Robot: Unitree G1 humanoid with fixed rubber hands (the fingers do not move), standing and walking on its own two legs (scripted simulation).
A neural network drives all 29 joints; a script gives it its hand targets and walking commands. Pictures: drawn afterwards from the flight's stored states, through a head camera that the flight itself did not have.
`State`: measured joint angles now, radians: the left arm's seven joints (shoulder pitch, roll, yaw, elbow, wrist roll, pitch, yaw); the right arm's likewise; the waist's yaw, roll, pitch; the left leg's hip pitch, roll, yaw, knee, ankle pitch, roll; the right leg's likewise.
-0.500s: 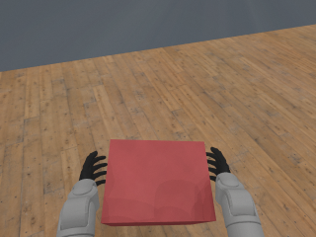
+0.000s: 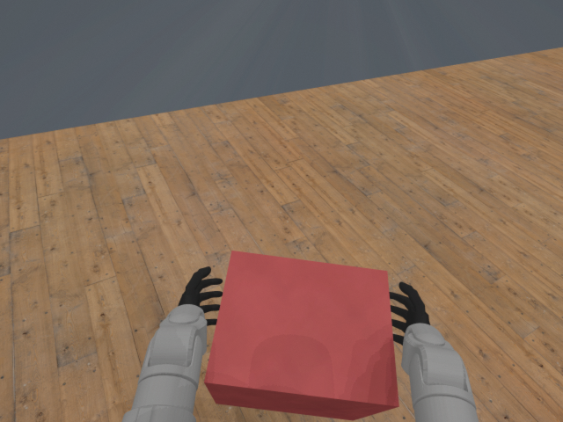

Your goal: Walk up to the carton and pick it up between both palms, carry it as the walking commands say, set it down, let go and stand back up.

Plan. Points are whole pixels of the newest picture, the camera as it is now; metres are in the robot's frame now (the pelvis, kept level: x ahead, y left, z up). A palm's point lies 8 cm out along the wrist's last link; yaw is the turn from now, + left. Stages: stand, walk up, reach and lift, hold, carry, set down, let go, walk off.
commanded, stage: set down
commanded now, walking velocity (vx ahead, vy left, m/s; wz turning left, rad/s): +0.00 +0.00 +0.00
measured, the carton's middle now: (296, 341) +0.30 +0.00 -0.08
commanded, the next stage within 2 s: none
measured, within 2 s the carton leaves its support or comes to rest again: neither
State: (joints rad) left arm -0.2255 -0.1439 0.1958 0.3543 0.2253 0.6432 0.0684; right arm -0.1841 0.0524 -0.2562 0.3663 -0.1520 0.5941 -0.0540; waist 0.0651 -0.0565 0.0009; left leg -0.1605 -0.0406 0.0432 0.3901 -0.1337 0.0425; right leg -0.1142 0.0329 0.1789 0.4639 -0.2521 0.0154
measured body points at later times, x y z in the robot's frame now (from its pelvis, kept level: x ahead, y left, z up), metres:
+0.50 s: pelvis +0.00 -0.04 -0.02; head +0.09 -0.04 +0.42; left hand +0.29 +0.18 -0.08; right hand +0.34 -0.16 -0.09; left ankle +0.06 +0.09 -0.74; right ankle +0.01 -0.14 -0.74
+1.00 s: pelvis +0.01 -0.01 -0.07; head +0.18 -0.01 +0.35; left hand +0.30 +0.20 -0.17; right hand +0.36 -0.14 -0.17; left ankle +0.06 +0.10 -0.74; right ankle +0.01 -0.14 -0.74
